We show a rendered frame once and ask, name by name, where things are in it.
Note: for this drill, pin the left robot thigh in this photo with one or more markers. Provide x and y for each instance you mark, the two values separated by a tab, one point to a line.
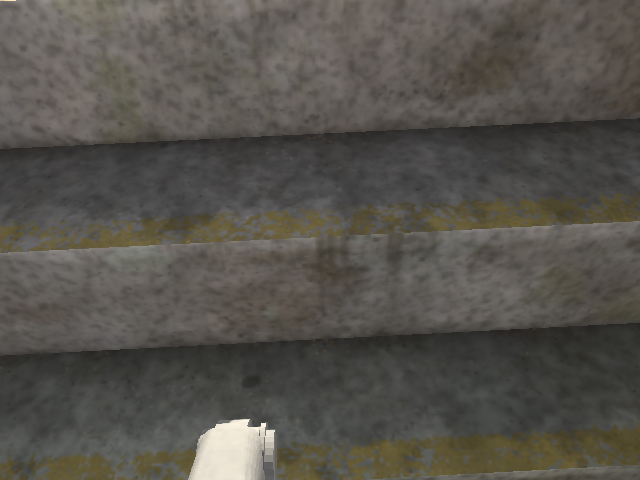
235	450

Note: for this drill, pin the left robot shin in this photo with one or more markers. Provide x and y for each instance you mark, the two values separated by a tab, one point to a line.
201	435

